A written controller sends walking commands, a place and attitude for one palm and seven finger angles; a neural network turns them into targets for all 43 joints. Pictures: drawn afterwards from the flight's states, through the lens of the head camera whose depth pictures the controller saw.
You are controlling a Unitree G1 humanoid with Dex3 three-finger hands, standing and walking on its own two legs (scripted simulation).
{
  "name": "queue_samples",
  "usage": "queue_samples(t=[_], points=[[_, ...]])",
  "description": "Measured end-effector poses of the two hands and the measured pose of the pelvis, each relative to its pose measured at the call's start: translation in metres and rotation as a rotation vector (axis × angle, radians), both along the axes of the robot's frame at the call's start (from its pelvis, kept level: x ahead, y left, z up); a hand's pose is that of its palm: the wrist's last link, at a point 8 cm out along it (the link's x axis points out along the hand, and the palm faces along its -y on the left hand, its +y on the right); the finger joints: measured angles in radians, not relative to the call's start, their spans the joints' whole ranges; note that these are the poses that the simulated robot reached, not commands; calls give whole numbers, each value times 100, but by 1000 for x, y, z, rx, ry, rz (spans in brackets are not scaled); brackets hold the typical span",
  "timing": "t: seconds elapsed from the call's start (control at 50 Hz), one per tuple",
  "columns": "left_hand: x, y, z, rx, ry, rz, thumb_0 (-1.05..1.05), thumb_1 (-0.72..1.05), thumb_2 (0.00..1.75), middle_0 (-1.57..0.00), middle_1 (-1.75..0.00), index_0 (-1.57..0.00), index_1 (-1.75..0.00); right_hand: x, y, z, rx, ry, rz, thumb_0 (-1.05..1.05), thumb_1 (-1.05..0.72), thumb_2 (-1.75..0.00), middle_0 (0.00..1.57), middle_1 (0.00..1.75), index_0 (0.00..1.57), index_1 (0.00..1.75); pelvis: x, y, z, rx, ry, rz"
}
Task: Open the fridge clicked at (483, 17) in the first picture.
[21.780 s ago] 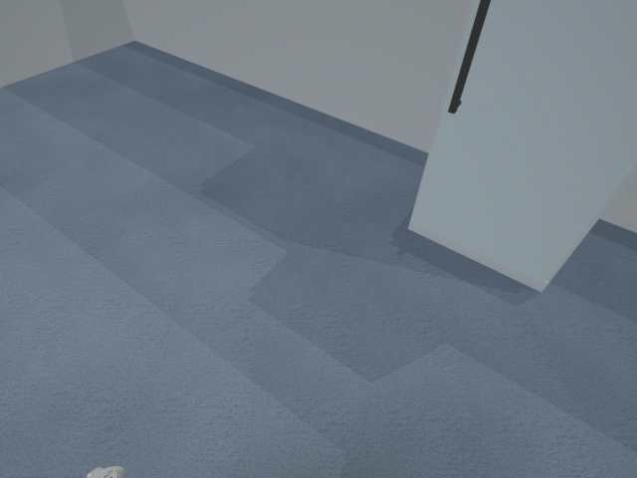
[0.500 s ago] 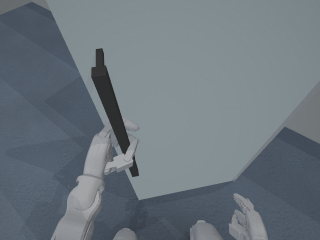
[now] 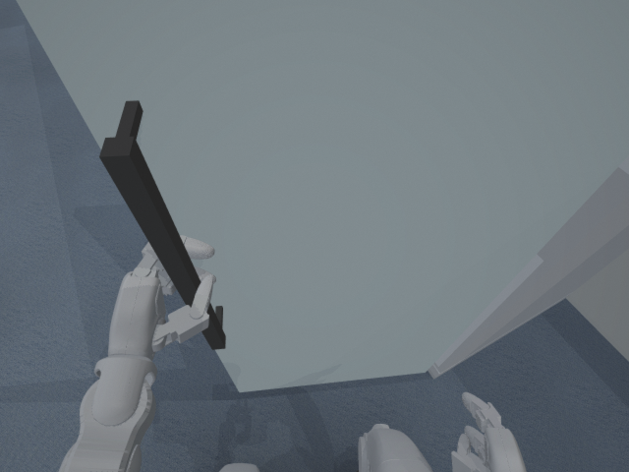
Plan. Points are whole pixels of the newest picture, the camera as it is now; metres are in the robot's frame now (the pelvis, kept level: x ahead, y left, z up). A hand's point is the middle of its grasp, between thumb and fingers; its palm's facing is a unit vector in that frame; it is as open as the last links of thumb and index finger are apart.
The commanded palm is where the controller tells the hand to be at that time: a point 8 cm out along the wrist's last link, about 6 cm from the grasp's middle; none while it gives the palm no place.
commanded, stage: walk backward, drawing the door open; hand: left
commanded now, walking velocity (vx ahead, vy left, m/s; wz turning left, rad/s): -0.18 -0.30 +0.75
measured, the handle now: (189, 265) +0.32 +0.17 +0.08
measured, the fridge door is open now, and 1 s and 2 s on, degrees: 68 71 73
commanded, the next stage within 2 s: stop walking and hold the door back in 0.02 s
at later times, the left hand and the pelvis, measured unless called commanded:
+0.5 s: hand (220, 364) +0.21 +0.11 +0.08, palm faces +0.47 -0.83 -0.28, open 5.7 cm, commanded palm +0.20 +0.17 +0.07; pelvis -0.09 -0.18 +0.01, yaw +15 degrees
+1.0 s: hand (210, 315) +0.26 +0.13 +0.09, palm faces +0.44 -0.87 -0.25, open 5.6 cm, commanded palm +0.21 +0.19 +0.07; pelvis -0.12 -0.20 +0.00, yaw +11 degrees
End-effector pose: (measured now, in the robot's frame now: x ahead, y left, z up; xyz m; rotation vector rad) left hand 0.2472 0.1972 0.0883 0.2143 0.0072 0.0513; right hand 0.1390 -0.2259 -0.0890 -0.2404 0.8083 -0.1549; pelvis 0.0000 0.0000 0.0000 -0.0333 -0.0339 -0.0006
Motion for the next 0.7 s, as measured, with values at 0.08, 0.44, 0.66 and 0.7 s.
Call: queue_samples(t=[0.08,0.44,0.66,0.7], points=[[-33,-17,1,28,4,132,0,66,81,-41,-135,-30,-140,-1,-37,-11,43,6,46,1,-90,-89,20,30,20,30,-9,-48,-6,-15,17,54],[-81,-52,6,71,75,467,-3,63,82,-45,-139,-43,-140,20,-155,-1,-8,-20,247,1,-90,-89,20,30,20,30,-71,-173,6,96,19,265],[-65,-45,10,21,88,457,2,65,79,-45,-140,-45,-140,-63,-197,9,-72,69,210,1,-90,-89,20,30,20,30,-122,-189,13,103,55,247],[-61,-42,10,14,82,440,3,66,80,-45,-140,-46,-140,-88,-204,7,-87,100,182,1,-90,-89,20,30,20,30,-131,-187,11,90,54,232]])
